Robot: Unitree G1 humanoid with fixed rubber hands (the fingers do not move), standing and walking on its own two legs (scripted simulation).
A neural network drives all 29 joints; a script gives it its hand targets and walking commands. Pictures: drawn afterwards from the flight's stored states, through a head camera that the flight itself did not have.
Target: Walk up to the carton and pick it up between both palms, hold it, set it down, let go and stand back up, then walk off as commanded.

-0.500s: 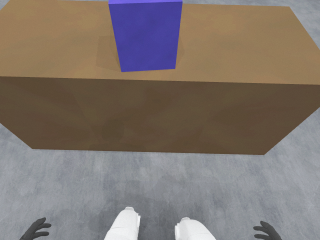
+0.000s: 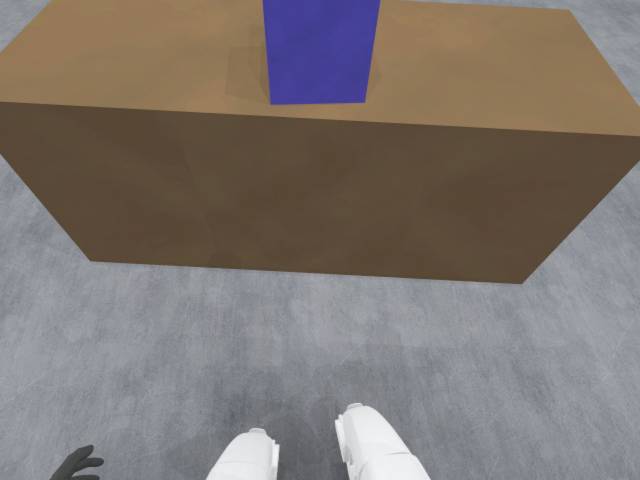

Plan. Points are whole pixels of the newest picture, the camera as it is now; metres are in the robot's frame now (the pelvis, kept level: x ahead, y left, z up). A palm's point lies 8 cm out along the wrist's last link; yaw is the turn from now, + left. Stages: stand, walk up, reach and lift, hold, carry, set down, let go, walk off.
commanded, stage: walk off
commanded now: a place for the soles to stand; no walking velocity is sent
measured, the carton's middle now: (316, 23) +0.95 +0.02 +0.06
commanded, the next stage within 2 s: none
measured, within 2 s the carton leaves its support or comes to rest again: neither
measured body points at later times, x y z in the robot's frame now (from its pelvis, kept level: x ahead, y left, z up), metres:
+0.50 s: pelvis -0.16 +0.00 +0.00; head -0.10 -0.01 +0.45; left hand -0.03 +0.29 -0.11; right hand -0.05 -0.33 -0.11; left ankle -0.14 +0.12 -0.68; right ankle -0.05 -0.14 -0.68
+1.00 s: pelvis -0.30 -0.04 +0.02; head -0.28 -0.06 +0.46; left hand -0.25 +0.26 -0.10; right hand -0.24 -0.38 -0.11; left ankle -0.26 +0.10 -0.63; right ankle -0.28 -0.16 -0.68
